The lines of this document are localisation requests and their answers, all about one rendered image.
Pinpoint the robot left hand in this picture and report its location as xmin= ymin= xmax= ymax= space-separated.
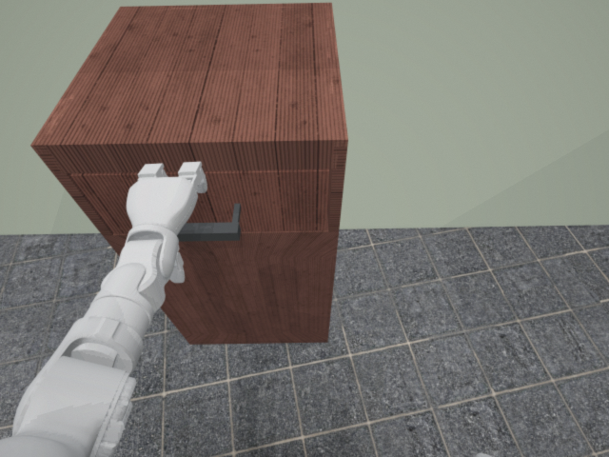
xmin=127 ymin=162 xmax=207 ymax=283

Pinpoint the robot left upper arm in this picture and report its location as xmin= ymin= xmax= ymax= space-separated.
xmin=0 ymin=356 xmax=137 ymax=457

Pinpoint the cabinet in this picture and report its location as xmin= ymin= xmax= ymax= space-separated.
xmin=31 ymin=3 xmax=348 ymax=345

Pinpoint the handle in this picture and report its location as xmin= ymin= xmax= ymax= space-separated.
xmin=177 ymin=204 xmax=241 ymax=242

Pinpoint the drawer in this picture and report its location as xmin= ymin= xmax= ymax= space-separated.
xmin=71 ymin=169 xmax=329 ymax=234

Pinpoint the left robot forearm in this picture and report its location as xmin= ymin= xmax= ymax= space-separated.
xmin=12 ymin=225 xmax=179 ymax=436

